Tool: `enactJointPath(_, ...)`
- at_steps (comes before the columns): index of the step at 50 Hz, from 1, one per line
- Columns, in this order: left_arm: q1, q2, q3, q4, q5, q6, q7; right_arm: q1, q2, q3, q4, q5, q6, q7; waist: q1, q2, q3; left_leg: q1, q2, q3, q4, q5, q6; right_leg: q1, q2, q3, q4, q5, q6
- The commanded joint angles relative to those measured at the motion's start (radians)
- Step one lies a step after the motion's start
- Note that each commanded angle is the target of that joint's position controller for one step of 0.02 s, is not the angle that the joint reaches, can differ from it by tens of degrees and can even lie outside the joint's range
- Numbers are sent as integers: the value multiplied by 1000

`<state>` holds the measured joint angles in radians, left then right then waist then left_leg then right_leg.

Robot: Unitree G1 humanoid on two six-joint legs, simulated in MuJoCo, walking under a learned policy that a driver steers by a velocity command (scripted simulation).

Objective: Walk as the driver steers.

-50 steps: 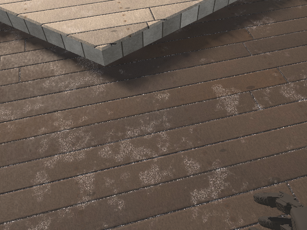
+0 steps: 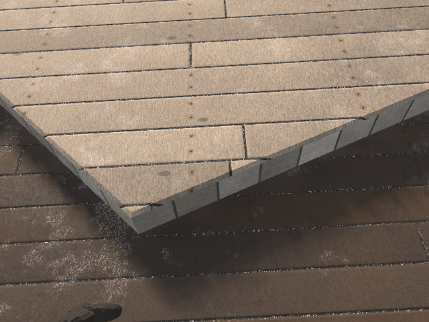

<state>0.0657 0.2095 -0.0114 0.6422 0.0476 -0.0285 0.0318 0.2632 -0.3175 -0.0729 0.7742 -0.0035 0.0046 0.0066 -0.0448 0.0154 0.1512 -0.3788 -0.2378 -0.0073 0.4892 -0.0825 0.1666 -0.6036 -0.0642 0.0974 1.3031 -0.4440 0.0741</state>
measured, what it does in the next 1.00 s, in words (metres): walks ahead, turning left: right foot, then left foot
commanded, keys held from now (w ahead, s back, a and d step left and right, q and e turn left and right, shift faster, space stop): q+shift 0.20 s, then shift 0.06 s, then w+shift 0.72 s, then w+e+shift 0.02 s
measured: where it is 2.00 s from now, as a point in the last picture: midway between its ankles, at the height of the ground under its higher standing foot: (137, 154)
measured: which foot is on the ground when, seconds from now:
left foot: down 0.00-0.34, up 0.36-0.84, down 0.86-1.00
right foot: up 0.00-0.32, down 0.34-0.86, up 0.88-1.00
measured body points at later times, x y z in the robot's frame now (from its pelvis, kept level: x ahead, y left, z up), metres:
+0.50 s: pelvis +0.17 -0.09 +0.03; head +0.18 -0.11 +0.48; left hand +0.14 +0.21 -0.07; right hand +0.40 -0.30 -0.08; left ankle +0.12 +0.04 -0.65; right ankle +0.20 -0.18 -0.72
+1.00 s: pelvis +0.42 +0.09 +0.02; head +0.43 +0.10 +0.47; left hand +0.31 +0.33 -0.12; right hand +0.66 -0.08 -0.08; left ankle +0.40 +0.17 -0.72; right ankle +0.35 -0.09 -0.62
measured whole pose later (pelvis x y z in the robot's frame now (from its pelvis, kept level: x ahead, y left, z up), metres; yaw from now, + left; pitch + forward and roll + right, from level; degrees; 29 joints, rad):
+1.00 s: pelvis +0.42 +0.09 +0.02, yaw +24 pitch +2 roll +1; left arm 0.39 0.26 0.03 0.88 0.02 -0.07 -0.02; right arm 0.19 -0.28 -0.02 0.74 -0.05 -0.07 0.01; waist 0.05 -0.02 0.00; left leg -0.30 -0.05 0.08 0.50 -0.23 0.07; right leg -0.36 -0.04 0.03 1.18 -0.28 -0.08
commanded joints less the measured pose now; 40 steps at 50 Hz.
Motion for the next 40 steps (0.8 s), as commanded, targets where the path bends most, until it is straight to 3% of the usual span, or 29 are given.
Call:
enactJointPath(1,152,142,41,-32,-2,28,8,24,-160,-47,-80,-10,-21,-7,68,-123,-263,87,311,-356,-108,755,137,98,-8,-27,-154,76,11)
enactJointPath(4,83,142,36,-66,-9,43,5,34,-175,-59,-90,0,2,-14,41,-32,-303,144,268,-394,-88,549,42,58,19,-8,-250,201,0)
enactJointPath(6,26,151,36,-82,-14,52,3,38,-176,-63,-101,4,20,-17,16,14,-278,177,248,-452,-97,358,2,20,40,13,-308,220,-3)
enactJointPath(8,-21,162,36,-91,-20,52,2,53,-176,-67,-108,1,31,-16,-7,48,-238,215,246,-514,-104,218,-4,-7,61,36,-380,210,-7)
enactJointPath(10,-54,173,36,-95,-26,40,3,63,-179,-71,-113,-7,35,-13,-25,77,-210,257,250,-562,-84,200,4,-5,85,53,-455,182,-17)
enactJointPath(13,-22,189,38,-77,-38,18,5,55,-166,-65,-119,-16,34,-10,-24,115,-216,286,268,-567,-24,370,2,93,105,43,-574,145,-42)
enactJointPath(14,14,190,37,-65,-36,11,0,50,-156,-61,-123,-18,32,-6,-12,116,-246,251,261,-574,-26,242,-3,186,108,35,-629,132,-49)
enactJointPath(16,95,176,40,-34,-32,1,-6,11,-134,-48,-133,-24,29,2,47,99,-220,55,219,-583,-37,-252,-25,442,111,-2,-824,154,-70)
enactJointPath(17,109,200,50,-22,-25,-3,1,40,-91,-32,-125,-27,22,2,55,-12,-189,-86,157,-528,59,-557,-52,563,44,70,-915,78,-95)
enactJointPath(18,194,287,68,-28,-6,-5,6,27,-23,-7,-154,-13,10,4,90,-193,-231,-220,43,-327,320,-645,-102,664,-203,410,-1059,-267,-175)
enactJointPath(19,223,365,96,10,14,-4,-5,-9,-70,-7,-179,-22,-5,4,88,-223,-164,-360,20,-240,472,-518,-111,609,-286,723,-1188,-477,-252)
enactJointPath(20,192,305,92,17,-2,-4,-17,-33,-119,-13,-167,-35,-14,3,60,-121,-87,-393,108,-233,535,-393,-119,541,-286,679,-1170,-449,-256)
enactJointPath(21,181,260,83,23,-14,-9,-26,-49,-135,-15,-152,-36,-22,15,58,-74,-75,-369,131,-224,534,-313,-131,506,-226,553,-1146,-354,-229)
enactJointPath(22,178,251,82,30,-18,-16,-32,-35,-126,-11,-140,-40,-27,30,50,-90,-98,-337,144,-207,534,-255,-146,506,-167,445,-1140,-260,-203)
enactJointPath(23,196,246,80,43,-22,-22,-32,-27,-121,-8,-128,-48,-27,43,55,-122,-109,-319,146,-180,553,-208,-154,497,-126,371,-1147,-200,-194)
enactJointPath(25,241,243,82,73,-30,-40,-41,-55,-105,0,-135,-47,-28,51,64,-142,-108,-336,163,-166,562,-137,-157,493,-102,314,-1165,-154,-200)
enactJointPath(30,350,234,92,129,-44,-63,-48,-174,-96,14,-159,-45,-33,47,103,-147,-82,-443,234,-104,488,-31,-182,561,-121,257,-1216,-59,-235)
enactJointPath(36,469,222,92,187,-37,-70,-46,-382,-45,47,-215,-33,-44,65,178,-135,-30,-386,289,36,212,15,-175,602,-133,150,-1250,141,-242)
enactJointPath(38,483,228,92,207,-30,-71,-41,-420,-36,54,-234,-35,-52,65,180,-129,-15,-336,281,62,136,-10,-146,629,-149,121,-1240,301,-241)
enactJointPath(40,481,240,92,230,-30,-69,-37,-401,-38,56,-239,-38,-58,57,149,-145,-35,-220,244,99,68,-91,-109,646,-160,64,-1168,617,-230)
